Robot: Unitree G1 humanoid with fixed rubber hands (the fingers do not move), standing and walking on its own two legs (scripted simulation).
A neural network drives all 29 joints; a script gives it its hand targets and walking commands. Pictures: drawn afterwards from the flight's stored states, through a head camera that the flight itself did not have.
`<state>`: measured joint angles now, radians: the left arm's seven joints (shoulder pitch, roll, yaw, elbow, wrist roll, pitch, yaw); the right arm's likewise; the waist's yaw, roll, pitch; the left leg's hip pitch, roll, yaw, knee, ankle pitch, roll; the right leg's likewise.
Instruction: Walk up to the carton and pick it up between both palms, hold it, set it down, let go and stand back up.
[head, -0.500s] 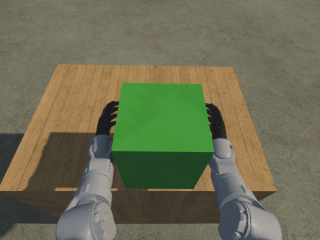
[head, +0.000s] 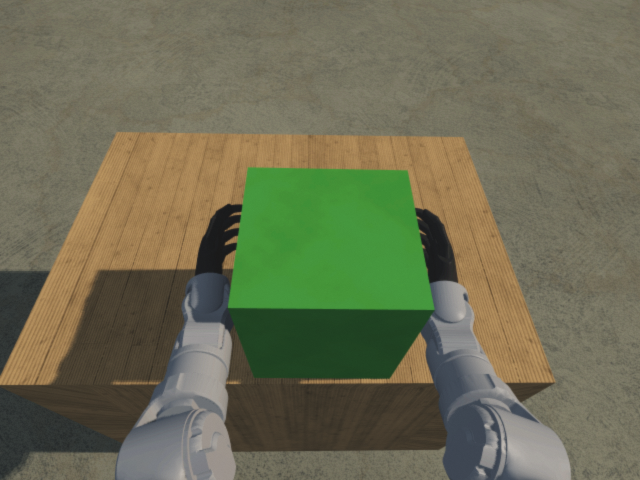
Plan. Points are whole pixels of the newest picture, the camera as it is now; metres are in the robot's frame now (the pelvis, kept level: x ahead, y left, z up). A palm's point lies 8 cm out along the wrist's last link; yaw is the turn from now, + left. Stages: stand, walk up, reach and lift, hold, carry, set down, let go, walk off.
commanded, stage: reach and lift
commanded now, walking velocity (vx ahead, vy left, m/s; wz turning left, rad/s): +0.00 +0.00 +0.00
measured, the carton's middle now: (324, 282) +0.37 +0.01 -0.01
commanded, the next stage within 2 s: none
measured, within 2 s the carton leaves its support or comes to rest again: leaves its support in 0.04 s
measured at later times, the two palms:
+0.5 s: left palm (222, 259) +0.37 +0.15 +0.05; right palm (456, 271) +0.36 -0.15 +0.06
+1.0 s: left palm (200, 232) +0.35 +0.16 +0.13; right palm (469, 247) +0.35 -0.14 +0.12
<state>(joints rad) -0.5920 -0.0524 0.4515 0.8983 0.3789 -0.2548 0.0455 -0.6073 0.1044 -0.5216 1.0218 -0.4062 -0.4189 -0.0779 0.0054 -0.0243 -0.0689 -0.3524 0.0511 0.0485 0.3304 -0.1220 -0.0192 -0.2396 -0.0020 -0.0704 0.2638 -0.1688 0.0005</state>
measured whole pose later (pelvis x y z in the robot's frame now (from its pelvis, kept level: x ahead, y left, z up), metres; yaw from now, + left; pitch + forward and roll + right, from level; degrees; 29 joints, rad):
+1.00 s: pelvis -0.02 +0.00 +0.00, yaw +0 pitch -4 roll -1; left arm -0.59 -0.03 0.27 0.48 0.25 0.27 0.06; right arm -0.59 0.00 -0.14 0.74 0.00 -0.01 -0.14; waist -0.02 -0.05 0.01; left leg -0.13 0.05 0.05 0.32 -0.11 -0.01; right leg -0.03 -0.01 -0.07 0.28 -0.18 0.00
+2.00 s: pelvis -0.02 +0.00 +0.00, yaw +2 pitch -8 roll -1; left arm -0.58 -0.02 0.26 0.16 0.27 0.62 0.01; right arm -0.60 -0.01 -0.06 0.49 0.14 0.27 -0.18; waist -0.08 -0.05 0.05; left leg -0.06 0.03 0.02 0.34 -0.13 -0.01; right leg 0.05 -0.02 -0.10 0.30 -0.20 0.01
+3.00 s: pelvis -0.03 +0.00 +0.00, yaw +2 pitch -9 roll -1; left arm -0.60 -0.02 0.28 0.05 0.30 0.76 -0.01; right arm -0.64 -0.02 -0.05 0.44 0.18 0.36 -0.19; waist -0.08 -0.05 0.03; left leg -0.06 0.04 0.02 0.33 -0.12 -0.02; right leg 0.05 -0.01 -0.10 0.29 -0.19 0.00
